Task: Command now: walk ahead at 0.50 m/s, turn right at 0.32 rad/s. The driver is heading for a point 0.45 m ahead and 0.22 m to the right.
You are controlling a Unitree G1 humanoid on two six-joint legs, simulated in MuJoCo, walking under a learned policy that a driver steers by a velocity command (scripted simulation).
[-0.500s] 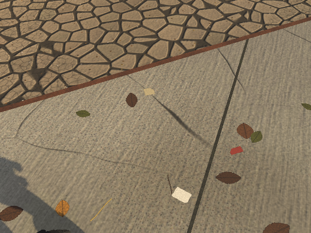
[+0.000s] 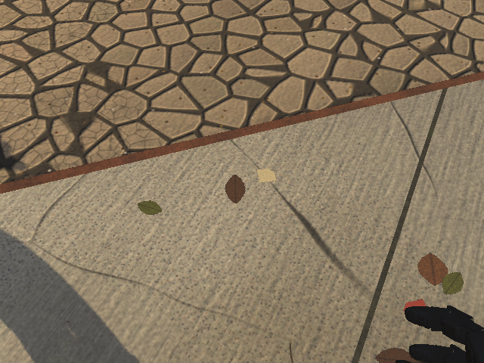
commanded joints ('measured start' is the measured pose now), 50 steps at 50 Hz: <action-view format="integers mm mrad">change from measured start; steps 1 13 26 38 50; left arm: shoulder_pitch -79 -287 -3 -187 -139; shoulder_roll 136 28 218 136 92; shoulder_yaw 27 17 88 47 19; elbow -121 -194 -220 -193 -130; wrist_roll -20 7 11 22 20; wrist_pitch -31 21 5 16 67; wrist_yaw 1 -29 -33 17 19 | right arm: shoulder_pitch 311 208 155 84 155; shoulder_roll -145 -171 -186 -103 -83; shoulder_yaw -57 -75 -50 -24 -8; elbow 33 134 62 93 133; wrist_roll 8 0 54 2 -11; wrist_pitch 10 -18 -44 16 44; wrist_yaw -17 -33 -17 -24 -16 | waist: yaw -178 -112 54 -57 -88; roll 149 53 -101 -64 166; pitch -189 32 -285 -116 -237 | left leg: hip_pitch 637 335 -401 -6 442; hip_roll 359 247 21 48 334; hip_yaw -472 71 -120 -47 -449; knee -251 -443 835 127 -173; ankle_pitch -126 191 -367 199 448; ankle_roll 194 130 -49 -94 248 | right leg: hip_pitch -595 -459 562 12 -214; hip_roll -70 -119 -312 -113 -2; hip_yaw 30 -25 635 23 39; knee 399 -93 -608 -587 -18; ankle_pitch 49 551 176 949 -186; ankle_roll -4 9 -371 -198 53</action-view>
